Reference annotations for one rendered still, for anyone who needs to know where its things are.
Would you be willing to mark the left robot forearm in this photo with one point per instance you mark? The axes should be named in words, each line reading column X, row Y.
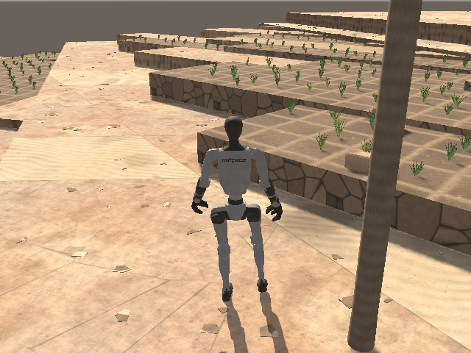
column 199, row 193

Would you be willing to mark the right robot forearm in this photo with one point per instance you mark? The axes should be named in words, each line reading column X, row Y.
column 272, row 196

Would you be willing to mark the robot right hand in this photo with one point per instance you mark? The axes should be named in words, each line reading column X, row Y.
column 277, row 210

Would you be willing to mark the robot left shin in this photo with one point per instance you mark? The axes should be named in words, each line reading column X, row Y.
column 224, row 267

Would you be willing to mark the robot left upper arm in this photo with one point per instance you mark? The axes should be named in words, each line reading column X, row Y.
column 207, row 167

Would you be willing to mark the robot left hand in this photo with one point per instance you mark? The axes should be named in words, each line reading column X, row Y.
column 195, row 208

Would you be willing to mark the humanoid robot head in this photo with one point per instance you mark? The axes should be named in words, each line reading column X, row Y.
column 233, row 127

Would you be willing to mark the robot right upper arm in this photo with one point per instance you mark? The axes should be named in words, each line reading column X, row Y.
column 261, row 166

